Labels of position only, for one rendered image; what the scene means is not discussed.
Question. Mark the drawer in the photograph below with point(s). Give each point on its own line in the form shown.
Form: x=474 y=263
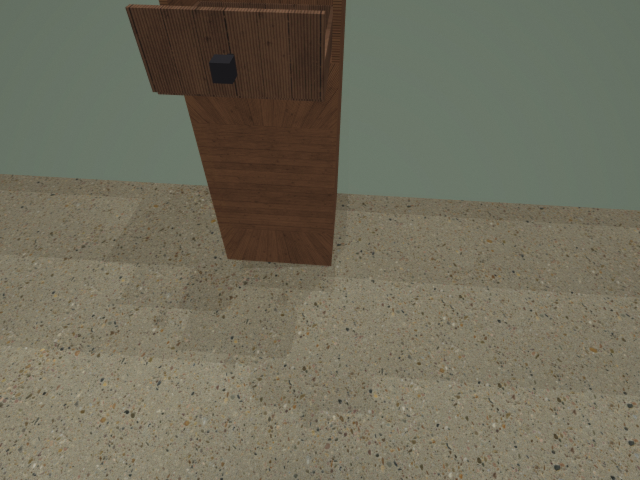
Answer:
x=282 y=51

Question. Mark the cabinet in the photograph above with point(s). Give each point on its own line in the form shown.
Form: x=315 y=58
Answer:
x=272 y=165

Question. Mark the handle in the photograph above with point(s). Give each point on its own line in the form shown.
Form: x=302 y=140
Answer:
x=223 y=69

